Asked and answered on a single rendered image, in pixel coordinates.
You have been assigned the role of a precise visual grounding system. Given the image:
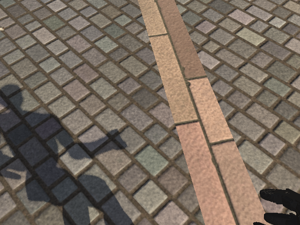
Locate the robot right hand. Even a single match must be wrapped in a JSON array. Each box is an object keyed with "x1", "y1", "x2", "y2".
[{"x1": 253, "y1": 188, "x2": 300, "y2": 225}]

